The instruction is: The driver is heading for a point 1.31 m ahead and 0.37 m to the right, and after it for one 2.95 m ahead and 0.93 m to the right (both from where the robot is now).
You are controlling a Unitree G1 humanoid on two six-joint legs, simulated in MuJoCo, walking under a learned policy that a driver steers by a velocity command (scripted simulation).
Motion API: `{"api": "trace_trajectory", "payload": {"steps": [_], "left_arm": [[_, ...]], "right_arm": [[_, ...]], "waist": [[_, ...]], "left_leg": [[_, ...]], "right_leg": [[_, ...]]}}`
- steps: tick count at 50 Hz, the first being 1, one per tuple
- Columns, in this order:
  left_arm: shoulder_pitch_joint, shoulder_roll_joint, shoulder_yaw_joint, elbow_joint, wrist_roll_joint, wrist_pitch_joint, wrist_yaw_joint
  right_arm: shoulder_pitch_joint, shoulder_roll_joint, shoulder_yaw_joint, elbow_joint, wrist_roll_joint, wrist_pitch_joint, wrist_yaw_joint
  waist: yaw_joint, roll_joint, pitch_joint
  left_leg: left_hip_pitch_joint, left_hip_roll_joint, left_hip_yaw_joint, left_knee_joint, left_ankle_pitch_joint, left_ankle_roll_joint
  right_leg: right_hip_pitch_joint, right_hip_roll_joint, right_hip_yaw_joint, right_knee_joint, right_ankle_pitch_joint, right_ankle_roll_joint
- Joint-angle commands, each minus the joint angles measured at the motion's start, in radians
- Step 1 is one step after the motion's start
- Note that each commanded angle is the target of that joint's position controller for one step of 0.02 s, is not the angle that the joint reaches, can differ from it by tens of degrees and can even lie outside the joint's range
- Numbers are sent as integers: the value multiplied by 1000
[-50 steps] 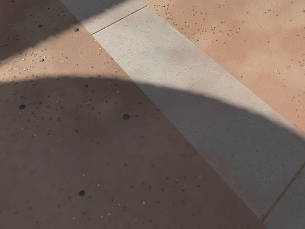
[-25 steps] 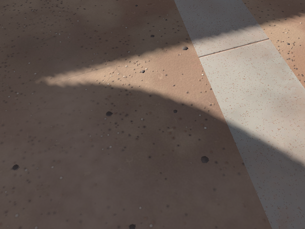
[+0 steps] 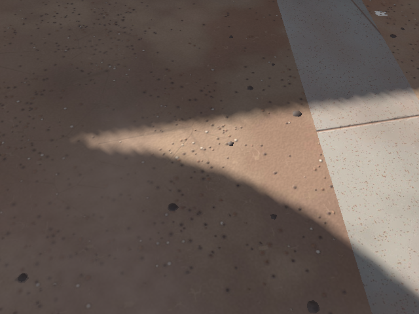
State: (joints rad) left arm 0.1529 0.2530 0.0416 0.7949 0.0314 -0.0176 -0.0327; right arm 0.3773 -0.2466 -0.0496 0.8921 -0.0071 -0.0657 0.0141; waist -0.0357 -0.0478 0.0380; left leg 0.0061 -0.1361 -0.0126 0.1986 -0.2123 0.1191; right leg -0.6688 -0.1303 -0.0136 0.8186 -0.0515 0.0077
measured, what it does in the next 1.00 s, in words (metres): walks ahead, turning right: right foot, then left foot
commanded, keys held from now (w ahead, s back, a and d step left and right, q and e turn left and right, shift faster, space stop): w+e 0.10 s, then e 0.66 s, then no key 0.18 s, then w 0.06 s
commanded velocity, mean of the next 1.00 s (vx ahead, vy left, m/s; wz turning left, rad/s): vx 0.17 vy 0.00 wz -0.41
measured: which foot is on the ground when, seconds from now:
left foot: down 0.00-0.20, up 0.22-0.78, down 0.80-1.00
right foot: up 0.00-0.18, down 0.20-0.80, up 0.82-1.00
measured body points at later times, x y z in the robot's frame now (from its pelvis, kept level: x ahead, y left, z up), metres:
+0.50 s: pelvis +0.21 -0.06 +0.00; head +0.25 -0.09 +0.44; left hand +0.33 +0.20 -0.12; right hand +0.29 -0.34 -0.13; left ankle +0.31 +0.10 -0.67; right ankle +0.24 -0.12 -0.74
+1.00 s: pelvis +0.28 -0.02 +0.00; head +0.32 +0.00 +0.45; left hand +0.51 +0.18 -0.13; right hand +0.25 -0.31 -0.09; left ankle +0.33 +0.06 -0.74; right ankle +0.18 -0.11 -0.67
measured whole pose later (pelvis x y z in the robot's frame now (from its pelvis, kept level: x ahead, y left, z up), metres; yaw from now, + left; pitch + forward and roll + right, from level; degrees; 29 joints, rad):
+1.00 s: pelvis +0.28 -0.02 +0.00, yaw -29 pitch +0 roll -2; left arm 0.22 0.33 0.08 0.78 0.02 0.06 -0.01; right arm 0.22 -0.26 -0.01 0.73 -0.02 0.00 -0.03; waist 0.00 -0.05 0.04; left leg -0.21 -0.02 -0.02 0.40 -0.21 0.04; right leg -0.41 0.12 0.14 1.01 -0.43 0.03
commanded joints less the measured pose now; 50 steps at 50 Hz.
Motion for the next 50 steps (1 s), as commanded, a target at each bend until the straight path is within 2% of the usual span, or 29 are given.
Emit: {"api": "trace_trajectory", "payload": {"steps": [1, 4, 6, 8, 9, 10, 11, 12, 13, 14, 15, 16, 18, 20, 26, 29, 33, 36, 38, 39, 40, 41, 42, 43, 44, 46, 47, 48, 50], "left_arm": [[-116, 57, 5, -85, -9, -14, -7], [-168, 57, 1, -109, -9, -20, -16], [-133, 56, 2, -105, -6, -24, -16], [13, 79, 13, -61, 2, -33, -3], [155, 97, 23, -18, 9, -45, 4], [287, 148, 40, 13, 28, -55, 12], [311, 292, 78, 1, 35, -52, 18], [313, 249, 75, 4, -40, -44, 11], [227, 234, 72, -13, -50, -40, 14], [166, 164, 55, -23, -46, -32, 16], [133, 125, 43, -26, -44, -23, 23], [118, 107, 36, -22, -47, -16, 30], [120, 139, 42, -23, -33, -17, 26], [120, 173, 53, -28, -26, -17, 24], [157, 187, 65, -47, -26, 18, 35], [179, 191, 72, -53, -20, 32, 40], [185, 198, 78, -64, -10, 44, 41], [157, 205, 82, -76, -10, 50, 37], [109, 205, 82, -87, -20, 54, 35], [73, 193, 77, -97, -31, 55, 39], [102, 136, 60, -107, -37, 52, 41], [179, 85, 46, -120, -37, 49, 45], [184, 186, 70, -94, -3, 56, 50], [173, 195, 75, -80, -2, 59, 49], [165, 183, 73, -64, -5, 65, 45], [162, 163, 65, -55, -13, 76, 30], [151, 156, 60, -52, -17, 79, 27], [139, 147, 53, -52, -18, 79, 24], [90, 135, 42, -56, -9, 76, 15]], "right_arm": [[55, -131, -23, -24, -9, -19, -9], [74, -132, -17, -3, -21, -19, -22], [42, -135, -13, 2, -25, -18, -32], [16, -159, -15, 4, -28, -15, -43], [-3, -173, -18, -1, -21, -11, -46], [-25, -176, -14, -25, -6, -16, -49], [75, -76, 6, -74, 32, -23, -39], [46, -141, -8, -67, 0, -17, -43], [-5, -127, -3, -87, -1, -15, -41], [-51, -122, 4, -96, -9, -16, -38], [-78, -121, 2, -104, -19, -5, -35], [-73, -117, 2, -116, -32, 18, -31], [-42, -94, 7, -117, -34, 56, -28], [-41, -86, 9, -125, -29, 69, -31], [-190, -111, -1, -181, -24, 95, -42], [-245, -114, -1, -202, -18, 96, -47], [-270, -118, 4, -222, -3, 83, -53], [-242, -127, 8, -229, 10, 69, -58], [-174, -128, 9, -218, 14, 60, -62], [-121, -134, 7, -204, 4, 52, -68], [-132, -192, -3, -208, -13, 47, -77], [-225, -276, -13, -252, -16, 55, -76], [-155, -253, -18, -230, -12, 66, -65], [-159, -189, 0, -229, -6, 67, -57], [-204, -152, 9, -231, -3, 66, -52], [-228, -146, 13, -236, -12, 64, -55], [-207, -147, 12, -228, -13, 62, -53], [-170, -148, 11, -215, -15, 59, -48], [-105, -163, 2, -185, -14, 55, -39]], "waist": [[-30, 100, 38], [-37, 95, 70], [-4, 97, 67], [54, 127, -23], [115, 122, -95], [177, 86, -182], [110, -192, -332], [117, -61, -448], [89, -19, -324], [76, 46, -197], [50, 71, -116], [21, 59, -87], [-2, 38, -100], [-9, 21, -125], [47, -29, -112], [73, -44, -87], [85, -62, -81], [70, -76, -91], [27, -75, -90], [-6, -56, -90], [27, 81, -97], [90, 282, -86], [52, 230, -113], [65, 152, -88], [80, 124, -47], [81, 202, -58], [69, 203, -68], [54, 202, -91], [12, 218, -78]], "left_leg": [[38, 296, -76, -64, 446, 62], [106, 331, -33, -58, 498, 57], [122, 336, 20, 16, 730, 34], [136, 319, 56, 245, 1106, 1], [99, 297, 75, 445, 1090, -19], [-82, 256, 103, 706, 806, -47], [-481, 56, 144, 1182, -87, -112], [-545, 34, -29, 1298, -311, -114], [-597, 102, -67, 1283, -235, -115], [-614, 139, -54, 1209, -198, -118], [-603, 162, -50, 1145, -187, -123], [-558, 176, -48, 1080, -179, -136], [-491, 166, -28, 1004, -169, -156], [-481, 161, -17, 946, -135, -169], [-573, 174, -42, 797, -55, -188], [-606, 165, -64, 723, -77, -187], [-557, 127, -75, 618, -149, -167], [-454, 94, -77, 503, -195, -143], [-318, 82, -72, 314, -133, -127], [-203, 110, -76, 153, -15, -116], [-109, 272, -224, 48, 20, -75], [-45, 511, -491, 37, 311, 28], [-110, 549, -501, 99, 482, 140], [-138, 498, -421, 114, 518, 142], [-174, 422, -310, 117, 492, 105], [-146, 337, -201, 134, 559, 61], [-131, 323, -175, 145, 608, 61], [-97, 320, -174, 130, 502, 61], [-38, 322, -226, 66, 133, 68]], "right_leg": [[-36, 27, -25, -84, 66, -27], [-26, 67, -31, -167, 25, -64], [60, 113, -59, -225, -37, -98], [238, 197, -110, -246, -102, -132], [390, 221, -105, -327, -33, -152], [630, 123, 8, -355, 162, -198], [987, -234, 473, -283, 712, -399], [1005, -261, 599, -331, 993, -451], [893, -231, 455, -353, 937, -424], [757, -173, 380, -405, 798, -379], [644, -119, 330, -448, 697, -338], [553, -75, 290, -481, 650, -314], [467, -40, 250, -495, 664, -298], [435, -16, 231, -493, 656, -289], [467, 13, 339, -515, 221, -229], [515, 7, 414, -508, 88, -228], [552, 3, 483, -456, 169, -236], [557, 9, 535, -411, 316, -226], [518, 45, 550, -382, 293, -179], [458, 81, 522, -344, 192, -133], [366, 161, 420, -219, -79, -73], [184, 332, 212, -58, -496, -23], [201, 298, 151, 142, -594, -10], [210, 274, 171, 222, -543, -6], [219, 255, 174, 257, -476, 5], [215, 263, 159, 288, -410, 27], [222, 268, 152, 282, -399, 36], [217, 262, 144, 248, -382, 39], [172, 243, 130, 155, -364, 33]]}}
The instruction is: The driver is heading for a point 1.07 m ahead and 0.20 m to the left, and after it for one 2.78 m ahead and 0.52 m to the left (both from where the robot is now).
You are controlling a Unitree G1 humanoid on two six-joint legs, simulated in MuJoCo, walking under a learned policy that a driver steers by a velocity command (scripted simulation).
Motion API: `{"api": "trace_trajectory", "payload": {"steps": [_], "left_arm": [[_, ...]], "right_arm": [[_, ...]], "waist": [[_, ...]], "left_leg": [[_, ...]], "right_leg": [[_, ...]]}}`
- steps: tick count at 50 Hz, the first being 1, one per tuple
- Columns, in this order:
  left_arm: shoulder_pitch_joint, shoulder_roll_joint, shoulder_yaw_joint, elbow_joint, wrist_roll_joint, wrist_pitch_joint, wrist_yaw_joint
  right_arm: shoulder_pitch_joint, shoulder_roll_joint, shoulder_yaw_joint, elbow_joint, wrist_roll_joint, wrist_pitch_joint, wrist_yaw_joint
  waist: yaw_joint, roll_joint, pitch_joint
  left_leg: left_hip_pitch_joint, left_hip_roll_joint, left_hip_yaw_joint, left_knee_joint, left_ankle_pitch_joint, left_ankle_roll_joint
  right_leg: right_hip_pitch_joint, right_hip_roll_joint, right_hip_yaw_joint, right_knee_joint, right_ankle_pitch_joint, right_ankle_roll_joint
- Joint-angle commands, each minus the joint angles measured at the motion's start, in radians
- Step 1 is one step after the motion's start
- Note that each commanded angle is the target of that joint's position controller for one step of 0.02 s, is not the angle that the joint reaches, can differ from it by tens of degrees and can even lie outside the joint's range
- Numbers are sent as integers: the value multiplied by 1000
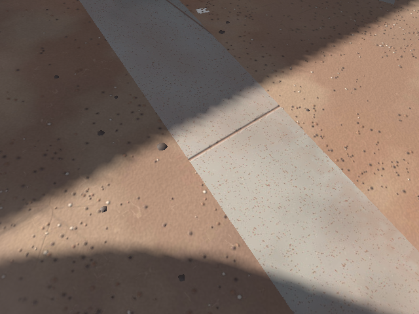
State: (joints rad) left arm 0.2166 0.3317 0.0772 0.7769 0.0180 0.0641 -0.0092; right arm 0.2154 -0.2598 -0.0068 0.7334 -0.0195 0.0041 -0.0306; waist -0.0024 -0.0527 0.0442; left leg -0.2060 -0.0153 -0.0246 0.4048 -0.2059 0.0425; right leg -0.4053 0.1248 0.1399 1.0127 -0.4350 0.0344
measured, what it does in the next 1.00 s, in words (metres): walks ahead: right foot, then left foot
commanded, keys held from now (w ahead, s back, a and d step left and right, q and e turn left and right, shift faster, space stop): w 0.98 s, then w+q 0.02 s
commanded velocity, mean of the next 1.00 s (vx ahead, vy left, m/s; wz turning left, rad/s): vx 0.41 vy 0.00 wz -0.05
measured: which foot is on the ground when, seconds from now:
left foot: down 0.00-0.24, up 0.26-0.66, down 0.68-1.00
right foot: up 0.00-0.22, down 0.24-0.70, up 0.72-1.00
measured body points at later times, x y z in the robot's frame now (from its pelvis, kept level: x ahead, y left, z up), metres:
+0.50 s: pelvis +0.12 -0.03 +0.00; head +0.13 -0.04 +0.45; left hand +0.10 +0.24 -0.13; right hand +0.24 -0.29 -0.13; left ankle +0.22 +0.11 -0.69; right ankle +0.01 -0.11 -0.75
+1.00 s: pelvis +0.39 +0.02 +0.00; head +0.40 +0.03 +0.45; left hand +0.51 +0.27 -0.13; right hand +0.36 -0.24 -0.14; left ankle +0.35 +0.08 -0.75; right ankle +0.51 -0.14 -0.68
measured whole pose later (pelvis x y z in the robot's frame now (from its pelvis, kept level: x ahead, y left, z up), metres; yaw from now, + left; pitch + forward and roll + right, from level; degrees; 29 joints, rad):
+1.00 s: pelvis +0.39 +0.02 +0.00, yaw -1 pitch +0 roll +1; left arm 0.16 0.25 0.03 0.90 0.04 -0.03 -0.04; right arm 0.41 -0.22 -0.03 0.97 -0.01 -0.08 0.02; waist -0.02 -0.04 0.04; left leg -0.03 -0.09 0.08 0.21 -0.18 0.09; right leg -0.63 -0.12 -0.01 0.88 -0.09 -0.03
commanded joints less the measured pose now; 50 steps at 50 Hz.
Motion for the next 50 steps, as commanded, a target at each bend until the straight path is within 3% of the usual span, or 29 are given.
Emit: {"api": "trace_trajectory", "payload": {"steps": [1, 3, 7, 9, 11, 12, 13, 14, 15, 16, 18, 20, 24, 29, 31, 32, 33, 34, 35, 36, 37, 38, 39, 41, 43, 47, 50], "left_arm": [[-1, 55, 2, -40, 10, -8, -14], [-41, 53, -4, -41, 16, -19, -22], [-88, 23, -27, -35, 12, -51, -20], [-50, 13, -33, -15, 5, -68, -14], [71, 8, -35, 39, 9, -87, 2], [166, 51, -26, 67, 15, -100, 14], [252, 157, -4, 70, 16, -106, 23], [252, 199, 14, 90, 10, -104, 21], [186, 135, -2, 78, 7, -107, 15], [134, 87, -15, 65, 2, -113, 10], [115, 53, -26, 66, 0, -128, 9], [149, 49, -27, 91, -6, -141, 6], [203, 41, -31, 136, -8, -146, 4], [241, 73, -27, 178, -5, -150, 12], [219, 88, -26, 186, -3, -150, 18], [211, 98, -23, 190, 1, -148, 20], [202, 101, -23, 193, 1, -142, 20], [210, 84, -30, 185, -2, -143, 19], [298, -31, -56, 149, -28, -144, 10], [293, 38, -33, 164, -8, -144, 10], [215, 61, -22, 144, 1, -141, 8], [166, 45, -29, 135, 2, -146, 0], [153, 19, -32, 136, 2, -143, -4], [183, -7, -38, 154, 20, -118, -14], [159, -20, -40, 147, 20, -105, -22], [-19, -21, -41, 88, 20, -99, -29], [-142, -42, -50, 47, 16, -106, -32]], "right_arm": [[80, -157, -46, -11, -2, -15, 10], [102, -170, -55, 12, -3, -18, 15], [137, -188, -71, 49, -9, -27, 30], [124, -190, -78, 59, -3, -24, 37], [99, -164, -75, 64, 10, -22, 36], [64, -109, -59, 43, 8, -30, 37], [5, -19, -33, -11, 12, -41, 43], [-44, -120, -55, -28, -9, -43, 37], [-27, -151, -68, -11, -10, -42, 45], [14, -140, -67, 14, -6, -45, 57], [32, -131, -67, 37, -16, -43, 72], [5, -109, -61, 31, -24, -39, 78], [-137, -72, -44, -22, -17, -35, 83], [-237, -67, -33, -64, -10, -33, 80], [-180, -82, -41, -50, -10, -36, 68], [-98, -100, -50, -24, -11, -40, 57], [53, -118, -62, 29, -14, -48, 46], [215, -167, -79, 75, -31, -58, 32], [312, -282, -107, 87, -50, -60, 25], [271, -263, -101, 90, -13, -53, 38], [151, -213, -90, 81, 5, -52, 41], [75, -143, -73, 70, 6, -58, 46], [40, -112, -63, 74, 3, -65, 46], [41, -81, -51, 99, 3, -80, 44], [86, -90, -54, 127, 8, -96, 46], [159, -90, -53, 171, 12, -100, 45], [207, -84, -50, 198, 16, -100, 44]], "waist": [[-37, 230, -62], [-48, 232, -18], [-56, 209, 2], [-23, 199, 10], [46, 139, -1], [91, 46, -42], [134, -175, -75], [132, -118, 65], [80, -38, 123], [46, -43, 124], [22, -59, 91], [19, -48, 63], [39, -44, 83], [47, -43, 93], [7, -41, 59], [-32, -41, 6], [-99, -16, -80], [-159, 24, -180], [-129, 258, -327], [-109, 245, -341], [-56, 173, -167], [-37, 108, -71], [-8, 106, -29], [30, 125, -14], [37, 116, -8], [10, 100, 51], [-20, 95, 63]], "left_leg": [[182, 204, -245, -178, -50, 151], [175, 217, -280, -223, -197, 161], [106, 227, -269, -228, -203, 178], [19, 212, -242, -210, -191, 170], [-157, 167, -187, -104, -198, 128], [-315, 117, -128, 29, -259, 88], [-488, -9, 34, 318, -322, 35], [-589, 2, 31, 451, -330, 37], [-592, 52, -13, 519, -249, 39], [-572, 67, -16, 532, -182, 32], [-529, 87, 14, 552, -88, 6], [-525, 88, 40, 571, -28, -17], [-511, 86, 82, 443, 66, -47], [-366, 49, 108, 224, 119, 2], [-259, 15, 116, 183, 75, 39], [-154, -16, 123, 166, 41, 58], [28, -45, 136, 104, 52, 80], [283, 53, 34, 87, 2, 113], [538, 361, -431, 13, -225, 207], [482, 426, -716, -144, -229, 248], [335, 388, -561, -150, -270, 227], [196, 345, -430, -185, -204, 212], [113, 292, -332, -217, -137, 182], [16, 238, -212, -251, 15, 163], [9, 228, -161, -277, 99, 177], [61, 203, -94, -332, 125, 181], [83, 176, -50, -319, 221, 165]], "right_leg": [[-106, -23, -29, -85, 24, 3], [-105, -51, -64, -176, 20, -7], [24, -78, -147, -366, -28, -44], [165, -70, -178, -515, 43, -80], [437, -64, -183, -685, 186, -115], [615, -179, -36, -723, 90, -134], [689, -429, 339, -863, -234, -204], [537, -523, 477, -920, -279, -291], [491, -471, 406, -912, -260, -294], [465, -416, 324, -921, -175, -266], [458, -342, 181, -934, 60, -237], [458, -313, 95, -920, 283, -238], [410, -285, -1, -909, 515, -238], [421, -325, -28, -887, 678, -218], [457, -338, -50, -797, 901, -194], [471, -332, -66, -684, 1054, -179], [443, -302, -98, -497, 1109, -161], [279, -260, -121, -250, 899, -146], [-28, -108, -185, 139, 325, -102], [-137, -39, -61, 290, -58, -120], [-194, -112, -42, 316, 19, -133], [-183, -155, -60, 261, 97, -136], [-150, -189, -74, 198, 132, -135], [-70, -211, -92, 141, 154, -116], [-90, -220, -112, 103, 184, -100], [-244, -251, -146, -55, 325, -62], [-231, -234, -176, -236, 426, -45]]}}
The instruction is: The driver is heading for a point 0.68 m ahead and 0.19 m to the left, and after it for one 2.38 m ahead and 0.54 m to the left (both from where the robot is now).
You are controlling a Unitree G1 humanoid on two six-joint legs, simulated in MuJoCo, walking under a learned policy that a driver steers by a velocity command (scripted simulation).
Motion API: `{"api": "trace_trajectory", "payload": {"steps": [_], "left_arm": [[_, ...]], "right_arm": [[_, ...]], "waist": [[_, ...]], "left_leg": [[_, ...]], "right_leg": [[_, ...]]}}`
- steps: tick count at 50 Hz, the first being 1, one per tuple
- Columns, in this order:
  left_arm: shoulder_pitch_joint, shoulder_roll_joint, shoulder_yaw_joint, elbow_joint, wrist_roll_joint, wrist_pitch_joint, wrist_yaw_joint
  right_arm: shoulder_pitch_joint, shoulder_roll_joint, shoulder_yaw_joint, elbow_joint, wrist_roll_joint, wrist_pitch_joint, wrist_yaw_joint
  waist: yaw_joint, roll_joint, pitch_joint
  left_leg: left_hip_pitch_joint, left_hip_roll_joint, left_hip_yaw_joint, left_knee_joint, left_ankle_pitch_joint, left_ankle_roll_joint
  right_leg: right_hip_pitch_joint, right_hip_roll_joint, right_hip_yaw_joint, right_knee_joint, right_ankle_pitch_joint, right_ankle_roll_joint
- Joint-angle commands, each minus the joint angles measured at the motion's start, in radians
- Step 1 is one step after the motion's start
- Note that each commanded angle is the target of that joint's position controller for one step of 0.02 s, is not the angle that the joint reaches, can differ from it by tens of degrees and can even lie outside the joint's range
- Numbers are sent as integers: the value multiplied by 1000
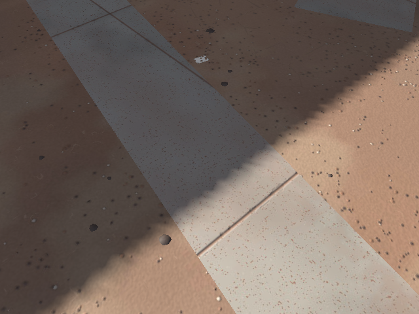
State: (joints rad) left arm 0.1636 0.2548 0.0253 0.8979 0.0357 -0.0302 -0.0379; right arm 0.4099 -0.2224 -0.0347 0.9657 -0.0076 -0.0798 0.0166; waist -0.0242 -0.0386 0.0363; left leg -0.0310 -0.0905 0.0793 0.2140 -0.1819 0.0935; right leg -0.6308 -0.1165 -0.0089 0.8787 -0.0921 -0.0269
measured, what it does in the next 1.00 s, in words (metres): walks ahead, turning left: right foot, then left foot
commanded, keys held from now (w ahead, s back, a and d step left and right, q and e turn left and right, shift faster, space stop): w+q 0.92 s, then w+e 0.08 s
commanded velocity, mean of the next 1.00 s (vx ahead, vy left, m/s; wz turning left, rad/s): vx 0.50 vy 0.00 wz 0.45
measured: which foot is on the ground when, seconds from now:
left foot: down 0.00-0.22, up 0.24-0.72, down 0.74-1.00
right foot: up 0.00-0.20, down 0.22-0.74, up 0.76-1.00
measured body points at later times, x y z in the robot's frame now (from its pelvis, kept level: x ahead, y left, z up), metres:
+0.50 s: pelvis +0.27 -0.04 +0.00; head +0.29 -0.04 +0.45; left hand +0.23 +0.23 -0.13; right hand +0.43 -0.27 -0.13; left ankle +0.30 +0.12 -0.67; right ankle +0.26 -0.12 -0.75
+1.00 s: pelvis +0.50 +0.10 +0.00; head +0.52 +0.13 +0.44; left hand +0.49 +0.39 -0.13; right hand +0.67 -0.12 -0.13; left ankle +0.47 +0.13 -0.75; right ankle +0.64 -0.02 -0.67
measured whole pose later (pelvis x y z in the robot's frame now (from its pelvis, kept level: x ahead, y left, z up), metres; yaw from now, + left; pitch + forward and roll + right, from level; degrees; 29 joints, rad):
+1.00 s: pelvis +0.50 +0.10 +0.00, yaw +31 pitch +0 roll +0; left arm 0.15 0.26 0.05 0.80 0.04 -0.03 -0.02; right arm 0.32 -0.26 -0.07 0.89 0.00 -0.04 0.01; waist -0.02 -0.03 0.07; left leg -0.14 -0.14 0.00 0.32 -0.18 0.14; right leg -0.61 -0.14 0.02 1.03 -0.23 0.03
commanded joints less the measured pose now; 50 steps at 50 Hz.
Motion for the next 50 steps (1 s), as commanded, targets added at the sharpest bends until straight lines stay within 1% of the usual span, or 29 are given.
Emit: {"api": "trace_trajectory", "payload": {"steps": [1, 4, 7, 9, 10, 11, 12, 13, 14, 15, 17, 19, 22, 25, 28, 32, 35, 36, 37, 38, 39, 40, 41, 42, 43, 44, 45, 47, 50], "left_arm": [[-125, 30, -1, -87, -3, -13, -3], [-199, 36, -3, -116, -6, -17, 1], [-210, 59, 3, -138, -9, -28, 8], [-97, 88, 17, -111, -11, -43, 18], [53, 113, 30, -66, -5, -55, 29], [223, 183, 51, -38, 20, -67, 46], [272, 290, 79, -47, 39, -59, 53], [219, 231, 70, -58, 11, -43, 48], [134, 147, 49, -71, 1, -41, 45], [85, 95, 38, -74, -2, -48, 42], [71, 57, 28, -58, -7, -60, 49], [101, 57, 30, -41, -14, -78, 47], [134, 72, 38, -23, -21, -92, 46], [165, 66, 38, -6, -15, -90, 46], [187, 86, 43, 4, -15, -88, 48], [247, 116, 52, 29, -14, -71, 57], [249, 153, 62, 36, -10, -48, 65], [247, 168, 66, 35, -10, -36, 65], [236, 174, 67, 26, -14, -25, 62], [239, 145, 59, -4, -11, -24, 59], [257, 33, 39, -83, -16, -32, 35], [110, 124, 55, -112, -10, -44, 33], [63, 108, 50, -131, -26, -57, 29], [86, 100, 45, -114, -27, -66, 32], [99, 98, 47, -103, -12, -58, 35], [129, 94, 46, -98, 5, -40, 35], [136, 89, 46, -98, 12, -22, 32], [131, 68, 42, -102, 13, 1, 22], [41, 58, 36, -120, 8, 8, 13]], "right_arm": [[31, -124, -21, -25, 4, -16, -5], [77, -138, -23, -3, -2, -10, -13], [70, -159, -29, 0, -10, -2, -24], [34, -176, -35, -5, -14, 1, -27], [20, -172, -35, -7, -10, 2, -23], [10, -139, -26, -35, 1, -3, -19], [107, -16, -3, -74, 37, 0, -18], [95, -125, -29, -58, 14, 11, -28], [38, -140, -40, -59, 6, 17, -25], [-6, -112, -36, -64, 5, 18, -18], [-25, -92, -40, -67, -18, 41, -1], [-36, -67, -39, -76, -22, 65, 12], [-132, -59, -38, -116, -26, 80, 27], [-244, -55, -31, -160, -23, 80, 40], [-352, -41, -17, -201, -25, 74, 51], [-436, -59, -16, -243, -33, 74, 58], [-380, -83, -29, -237, -37, 74, 48], [-294, -98, -39, -214, -36, 69, 42], [-147, -120, -56, -168, -41, 58, 31], [7, -207, -87, -128, -52, 53, 14], [-38, -324, -111, -149, -37, 58, 3], [0, -307, -108, -158, -14, 71, -2], [-52, -272, -98, -144, -11, 72, -11], [-99, -218, -85, -146, -4, 66, -12], [-143, -189, -77, -152, 0, 58, -15], [-169, -163, -68, -158, 7, 49, -17], [-166, -156, -63, -160, 10, 38, -15], [-134, -167, -63, -147, 11, 21, -12], [-58, -154, -54, -115, 6, 8, -11]], "waist": [[-8, 82, 72], [-31, 88, 65], [-17, 101, 54], [40, 113, 5], [105, 78, -76], [166, 4, -207], [120, -215, -340], [108, -136, -328], [74, -49, -178], [60, -16, -93], [24, -57, -32], [8, -50, -33], [5, -39, -4], [19, -35, 31], [41, -35, 51], [62, -33, 67], [25, -59, 16], [-11, -58, -36], [-76, -25, -120], [-133, 77, -227], [-47, 308, -278], [-108, 125, -269], [-75, 92, -136], [-28, 36, -66], [9, 23, -38], [40, 36, -48], [50, 41, -59], [60, 42, -56], [23, 69, -9]], "left_leg": [[-81, 250, -155, -118, 229, 112], [-4, 267, -180, -61, 341, 113], [65, 295, -222, 15, 450, 104], [59, 284, -228, 139, 594, 78], [14, 236, -194, 313, 609, 58], [-148, 178, -155, 571, 392, 38], [-496, 19, -58, 905, -226, -7], [-581, 44, -134, 1028, -330, 9], [-604, 98, -153, 1041, -246, 14], [-586, 134, -147, 1005, -176, 8], [-532, 170, -137, 951, -126, -10], [-524, 172, -123, 947, -95, -23], [-613, 191, -108, 908, -3, -38], [-657, 194, -83, 770, 100, -51], [-605, 180, -29, 581, 182, -43], [-577, 155, 31, 458, 105, 3], [-455, 73, 82, 415, -48, 60], [-363, 32, 90, 392, -87, 84], [-173, -3, 79, 317, -56, 113], [80, 138, -137, 262, -166, 164], [344, 413, -685, 158, -178, 307], [333, 423, -782, 61, -131, 298], [229, 405, -616, 59, -16, 273], [97, 359, -515, 53, 138, 236], [9, 306, -437, 46, 238, 207], [-46, 271, -385, 34, 300, 196], [-72, 253, -365, 29, 342, 194], [-91, 229, -320, 5, 372, 190], [-71, 216, -267, -45, 400, 141]], "right_leg": [[9, 19, -35, -152, 105, 19], [27, 49, -42, -245, 111, 22], [73, 71, -26, -307, 28, 2], [246, 111, -30, -367, -62, -22], [444, 121, -35, -436, -38, -46], [701, -44, 126, -454, -125, -90], [974, -336, 547, -519, -218, -186], [900, -340, 671, -591, -269, -207], [772, -296, 506, -605, -274, -182], [655, -246, 371, -640, -187, -160], [534, -174, 198, -685, -63, -112], [511, -164, 118, -703, 42, -111], [524, -159, 17, -735, 103, -118], [535, -136, -75, -747, 140, -118], [547, -132, -149, -743, 180, -110], [663, -169, -200, -695, 291, -99], [736, -175, -252, -505, 685, -82], [740, -172, -261, -360, 771, -80], [669, -157, -279, -142, 704, -60], [456, -128, -281, 160, 386, -24], [-3, 89, -204, 498, -475, 43], [-118, 92, 6, 546, -430, 38], [-157, 40, 19, 504, -309, 25], [-94, 6, 21, 404, -238, 21], [-29, -12, 27, 344, -223, 27], [36, -19, 32, 307, -216, 39], [67, -17, 31, 282, -219, 50], [58, -10, 11, 223, -183, 65], [-6, -20, -14, 95, -47, 62]]}}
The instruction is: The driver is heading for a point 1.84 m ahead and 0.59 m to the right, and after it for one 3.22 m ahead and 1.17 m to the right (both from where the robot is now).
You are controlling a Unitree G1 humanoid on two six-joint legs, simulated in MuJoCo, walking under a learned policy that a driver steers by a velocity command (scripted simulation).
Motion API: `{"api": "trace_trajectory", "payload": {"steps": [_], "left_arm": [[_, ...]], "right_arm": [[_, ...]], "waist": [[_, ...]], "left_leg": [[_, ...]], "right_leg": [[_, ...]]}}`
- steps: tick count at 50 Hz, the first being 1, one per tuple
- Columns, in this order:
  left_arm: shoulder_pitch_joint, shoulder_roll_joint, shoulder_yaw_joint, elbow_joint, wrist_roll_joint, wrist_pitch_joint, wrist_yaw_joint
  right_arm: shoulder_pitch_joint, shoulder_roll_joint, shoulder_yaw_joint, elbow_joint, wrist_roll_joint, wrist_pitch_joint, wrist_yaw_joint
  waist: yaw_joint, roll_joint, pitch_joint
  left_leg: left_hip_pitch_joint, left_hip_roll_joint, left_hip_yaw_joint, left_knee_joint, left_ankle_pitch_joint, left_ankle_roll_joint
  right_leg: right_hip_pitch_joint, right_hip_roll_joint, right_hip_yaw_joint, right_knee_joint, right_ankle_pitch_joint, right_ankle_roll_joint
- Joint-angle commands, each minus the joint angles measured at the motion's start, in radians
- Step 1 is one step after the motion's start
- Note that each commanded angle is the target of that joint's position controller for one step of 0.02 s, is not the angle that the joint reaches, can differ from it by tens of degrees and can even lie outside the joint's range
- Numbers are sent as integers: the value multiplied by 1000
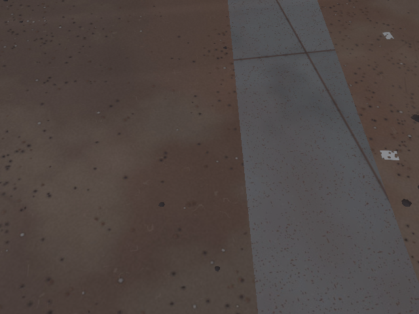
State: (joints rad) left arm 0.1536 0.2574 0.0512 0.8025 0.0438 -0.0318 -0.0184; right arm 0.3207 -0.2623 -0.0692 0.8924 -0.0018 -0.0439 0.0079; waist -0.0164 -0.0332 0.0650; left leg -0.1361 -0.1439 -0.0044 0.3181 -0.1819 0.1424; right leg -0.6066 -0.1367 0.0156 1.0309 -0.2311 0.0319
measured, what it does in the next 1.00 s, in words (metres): walks ahead, turning right: right foot, then left foot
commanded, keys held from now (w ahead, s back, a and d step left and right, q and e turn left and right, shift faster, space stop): w+e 0.96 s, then w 0.04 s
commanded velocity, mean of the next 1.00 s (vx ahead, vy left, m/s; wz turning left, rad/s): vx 0.50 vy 0.00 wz -0.39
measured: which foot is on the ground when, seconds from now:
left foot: down 0.00-0.34, up 0.36-0.80, down 0.82-1.00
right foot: up 0.00-0.30, down 0.32-0.84, up 0.86-1.00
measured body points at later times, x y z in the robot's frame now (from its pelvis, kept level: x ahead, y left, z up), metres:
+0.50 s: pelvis +0.29 -0.06 -0.01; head +0.31 -0.07 +0.44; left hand +0.39 +0.20 -0.14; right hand +0.34 -0.33 -0.13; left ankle +0.29 +0.08 -0.66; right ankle +0.30 -0.11 -0.74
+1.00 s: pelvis +0.57 -0.08 +0.00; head +0.60 -0.08 +0.45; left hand +0.77 +0.14 -0.13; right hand +0.56 -0.38 -0.10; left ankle +0.64 -0.01 -0.74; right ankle +0.46 -0.16 -0.66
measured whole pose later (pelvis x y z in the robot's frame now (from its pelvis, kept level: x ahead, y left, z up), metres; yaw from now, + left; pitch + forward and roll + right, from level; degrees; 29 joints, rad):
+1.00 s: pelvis +0.57 -0.08 +0.00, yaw -29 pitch +1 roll +0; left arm 0.30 0.32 0.07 0.81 0.03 -0.01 -0.03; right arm 0.21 -0.26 -0.02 0.76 -0.03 -0.07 -0.01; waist 0.02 -0.05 0.03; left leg -0.26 -0.01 0.07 0.43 -0.19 0.04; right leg -0.44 0.03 0.04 1.12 -0.35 -0.06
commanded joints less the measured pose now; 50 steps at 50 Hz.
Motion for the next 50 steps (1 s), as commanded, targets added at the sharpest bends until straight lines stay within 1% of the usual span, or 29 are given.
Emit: {"api": "trace_trajectory", "payload": {"steps": [1, 4, 10, 11, 13, 14, 15, 16, 17, 18, 19, 20, 21, 22, 24, 26, 31, 36, 38, 40, 41, 42, 43, 44, 45, 46, 47, 48, 50], "left_arm": [[17, 60, 10, -33, -5, 9, -8], [-62, 61, 6, -52, -17, 6, -13], [-185, 48, -9, -94, -24, -5, -27], [-175, 49, -9, -94, -23, -7, -28], [-101, 62, -3, -74, -21, -8, -19], [-17, 77, 4, -49, -19, -10, -13], [115, 102, 16, -7, -18, -15, -8], [269, 130, 32, 34, -5, -23, -1], [374, 244, 66, 45, 7, -17, 12], [299, 255, 70, 40, -23, -6, 5], [224, 225, 68, 34, -52, -3, -3], [171, 170, 55, 21, -47, -1, -2], [141, 123, 43, 22, -39, -1, 0], [133, 105, 35, 28, -41, -6, 6], [146, 121, 36, 34, -44, -23, 9], [173, 155, 45, 40, -46, -32, 9], [267, 164, 53, 46, -49, -23, 12], [331, 175, 58, 43, -32, -14, 24], [299, 190, 62, 25, -26, -15, 32], [231, 209, 66, 2, -25, -21, 29], [215, 200, 62, -2, -36, -30, 19], [224, 123, 39, -34, -48, -41, 12], [342, 65, 28, -63, -68, -35, 12], [332, 147, 34, -26, -30, -16, 23], [260, 155, 38, -24, -21, -10, 14], [220, 134, 35, -32, -22, -7, 6], [201, 125, 35, -36, -13, 1, -4], [203, 118, 33, -38, -6, 14, -14], [188, 98, 27, -50, -5, 25, -25]], "right_arm": [[52, -112, -17, -34, -1, -30, -1], [91, -112, -9, -16, -5, -37, -3], [146, -99, 9, 32, -27, -41, -27], [133, -102, 12, 35, -29, -41, -32], [106, -122, 12, 39, -32, -44, -43], [98, -136, 10, 41, -36, -41, -48], [85, -152, 6, 38, -40, -35, -50], [46, -166, 4, 22, -30, -34, -49], [48, -114, 19, -31, -11, -44, -40], [80, -98, 15, -57, -11, -53, -22], [19, -116, 18, -67, -34, -59, -15], [-33, -118, 20, -86, -25, -69, -8], [-43, -112, 20, -89, -24, -69, -6], [-48, -103, 22, -99, -37, -53, -6], [-25, -75, 32, -104, -52, -17, 0], [-67, -66, 36, -130, -52, -3, 3], [-276, -61, 45, -207, -41, 0, 10], [-402, -73, 54, -261, -29, -14, 13], [-371, -96, 50, -264, -26, -24, 11], [-210, -138, 32, -218, -24, -35, -2], [-80, -171, 19, -188, -31, -48, -14], [82, -246, 0, -183, -54, -53, -34], [53, -319, -19, -189, -60, -35, -36], [-1, -233, -12, -194, -44, -21, -29], [-55, -143, 9, -206, -35, -20, -25], [-84, -106, 19, -201, -37, -22, -21], [-80, -98, 22, -191, -36, -27, -23], [-70, -95, 23, -178, -32, -34, -23], [-28, -98, 20, -152, -21, -56, -12]], "waist": [[0, 71, -29], [-31, 82, -19], [-61, 77, 46], [-47, 80, 42], [-5, 109, -8], [33, 125, -55], [88, 130, -120], [174, 107, -187], [188, -54, -290], [95, -187, -342], [82, -36, -227], [68, 22, -121], [30, 81, -43], [4, 81, -15], [-18, 39, -34], [-14, 19, -35], [68, -20, -27], [118, -35, -40], [86, -46, -46], [6, -48, -101], [-65, 8, -174], [-117, 122, -329], [-33, 353, -392], [-10, 196, -282], [-13, 86, -162], [-1, 61, -98], [6, 102, -73], [16, 138, -62], [21, 144, -74]], "left_leg": [[58, 268, -169, -155, 420, 69], [137, 270, -117, -163, 465, 21], [269, 322, -19, -170, 580, 1], [279, 328, 3, -146, 672, -8], [303, 335, 42, -22, 1013, -31], [318, 340, 55, 100, 1146, -39], [300, 339, 64, 274, 1161, -44], [153, 319, 91, 510, 982, -53], [-135, 203, 145, 901, 460, -84], [-463, 20, 14, 1145, -320, -105], [-545, 117, -97, 1138, -234, -87], [-549, 158, -83, 1078, -161, -92], [-513, 192, -71, 988, -135, -98], [-470, 212, -67, 926, -133, -117], [-412, 223, -43, 843, -124, -150], [-425, 226, -15, 750, -78, -177], [-490, 212, 6, 473, 131, -208], [-498, 167, -4, 320, 142, -189], [-408, 153, -27, 243, 98, -167], [-159, 111, -18, 175, 25, -132], [38, 153, -49, 113, 48, -100], [272, 391, -277, 87, -159, -48], [431, 604, -720, -25, -218, 61], [327, 581, -735, -25, -323, 67], [199, 528, -569, -41, -283, 46], [110, 476, -427, -69, -148, 25], [64, 438, -326, -87, -51, 7], [32, 407, -249, -102, 27, -6], [21, 396, -184, -114, 173, 8]], "right_leg": [[-52, 0, -41, -95, 131, -2], [-86, 17, -50, -201, 222, -29], [-85, 100, -76, -387, 218, -94], [-44, 121, -92, -417, 191, -110], [84, 184, -142, -438, 104, -149], [163, 215, -154, -444, 53, -170], [288, 237, -146, -482, 35, -195], [511, 193, -69, -556, 79, -239], [767, -61, 291, -567, 69, -350], [913, -218, 761, -693, 186, -486], [814, -180, 636, -719, 95, -457], [673, -154, 524, -756, 92, -426], [547, -106, 441, -791, 145, -380], [465, -60, 379, -804, 221, -352], [399, -8, 302, -821, 313, -336], [374, 25, 264, -835, 351, -330], [453, 72, 260, -813, 387, -258], [593, 42, 328, -727, 489, -246], [596, 24, 365, -683, 505, -224], [532, 47, 371, -559, 609, -184], [468, 107, 323, -380, 580, -158], [350, 166, 237, -109, 308, -136], [54, 310, 120, 111, -346, -112], [-37, 204, 111, 207, -289, -119], [-33, 169, 101, 200, -190, -114], [-14, 140, 88, 165, -134, -103], [3, 116, 76, 138, -114, -93], [21, 105, 67, 129, -102, -84], [26, 110, 65, 115, -77, -78]]}}
Velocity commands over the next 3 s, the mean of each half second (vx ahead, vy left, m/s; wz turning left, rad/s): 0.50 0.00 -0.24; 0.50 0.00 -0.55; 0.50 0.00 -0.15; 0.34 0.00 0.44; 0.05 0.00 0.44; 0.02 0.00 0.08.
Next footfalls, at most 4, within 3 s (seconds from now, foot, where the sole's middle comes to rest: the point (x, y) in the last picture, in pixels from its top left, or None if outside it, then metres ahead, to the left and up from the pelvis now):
0.32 right None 0.34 -0.11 -0.78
0.82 left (216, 248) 0.68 -0.03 -0.78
1.32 right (304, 224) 0.77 -0.35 -0.78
1.84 left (287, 153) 1.10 -0.33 -0.78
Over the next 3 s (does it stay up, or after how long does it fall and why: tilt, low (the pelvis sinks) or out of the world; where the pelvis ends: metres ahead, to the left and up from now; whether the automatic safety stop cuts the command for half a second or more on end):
stays up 0.99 -0.40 0.00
